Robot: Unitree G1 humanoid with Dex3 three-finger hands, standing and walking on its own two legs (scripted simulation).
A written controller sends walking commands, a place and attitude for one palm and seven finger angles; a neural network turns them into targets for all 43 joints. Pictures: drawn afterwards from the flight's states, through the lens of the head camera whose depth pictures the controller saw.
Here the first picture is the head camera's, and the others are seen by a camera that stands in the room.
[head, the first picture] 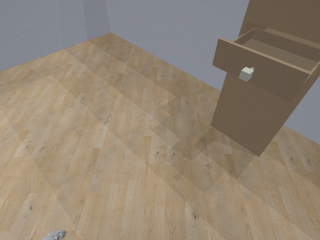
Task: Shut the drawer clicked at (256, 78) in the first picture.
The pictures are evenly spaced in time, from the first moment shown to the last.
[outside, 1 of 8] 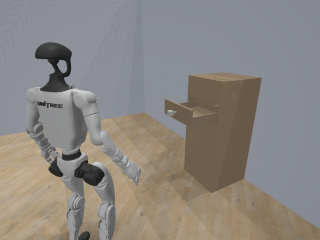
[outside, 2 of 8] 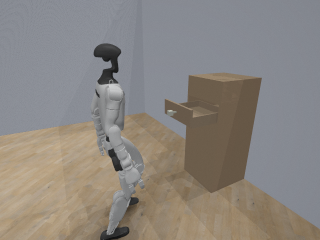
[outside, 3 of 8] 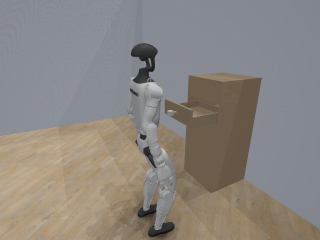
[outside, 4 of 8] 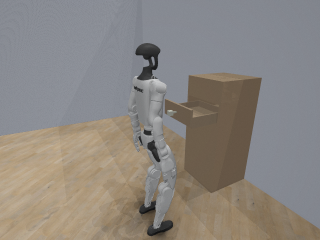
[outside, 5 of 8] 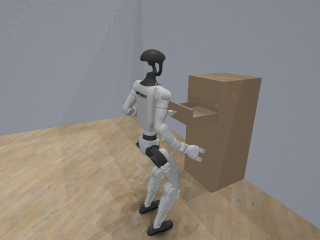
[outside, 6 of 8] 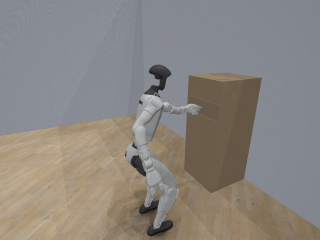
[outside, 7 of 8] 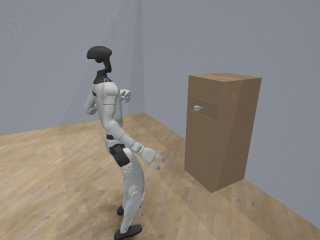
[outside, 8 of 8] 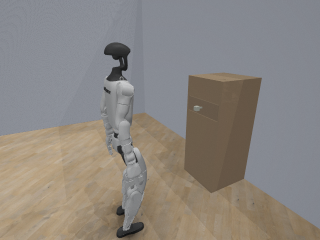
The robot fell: no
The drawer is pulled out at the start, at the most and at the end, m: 0.27 0.27 0.00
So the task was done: yes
